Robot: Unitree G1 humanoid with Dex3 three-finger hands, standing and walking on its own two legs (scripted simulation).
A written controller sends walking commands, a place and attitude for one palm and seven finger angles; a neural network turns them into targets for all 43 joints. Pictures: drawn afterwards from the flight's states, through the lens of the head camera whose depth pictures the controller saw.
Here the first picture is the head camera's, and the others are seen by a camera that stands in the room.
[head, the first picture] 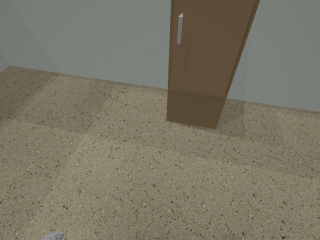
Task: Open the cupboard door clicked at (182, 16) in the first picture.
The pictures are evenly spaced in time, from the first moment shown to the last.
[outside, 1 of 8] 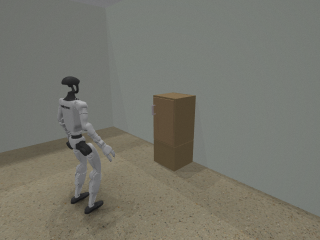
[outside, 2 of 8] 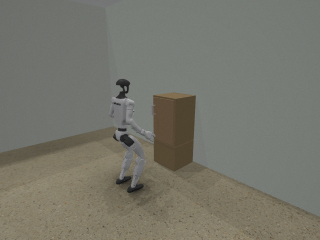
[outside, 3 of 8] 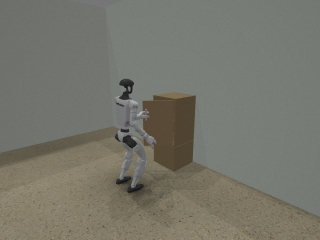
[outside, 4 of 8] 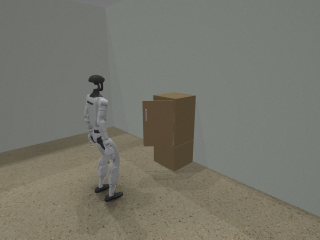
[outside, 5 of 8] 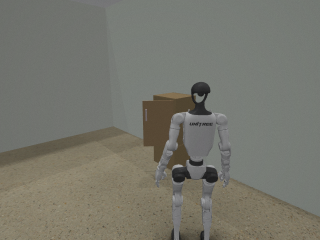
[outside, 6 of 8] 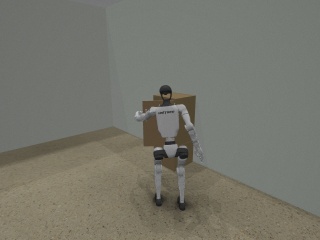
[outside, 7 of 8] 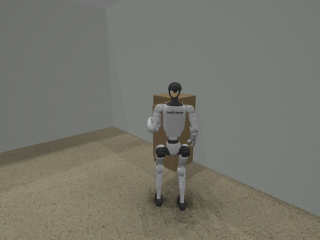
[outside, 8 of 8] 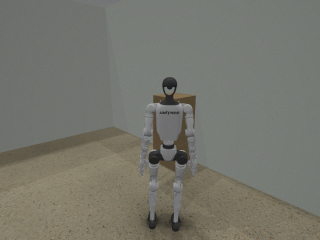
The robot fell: no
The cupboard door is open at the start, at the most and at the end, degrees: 0 100 99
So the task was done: yes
